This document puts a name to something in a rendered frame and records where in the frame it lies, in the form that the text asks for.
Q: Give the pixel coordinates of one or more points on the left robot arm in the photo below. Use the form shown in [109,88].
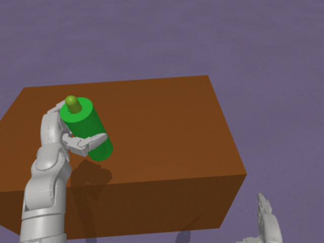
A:
[44,202]

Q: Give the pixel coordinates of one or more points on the right robot hand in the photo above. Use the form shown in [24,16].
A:
[267,224]

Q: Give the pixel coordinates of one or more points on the left robot hand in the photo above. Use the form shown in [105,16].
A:
[54,130]

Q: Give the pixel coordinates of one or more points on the bottle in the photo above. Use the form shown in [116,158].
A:
[81,118]

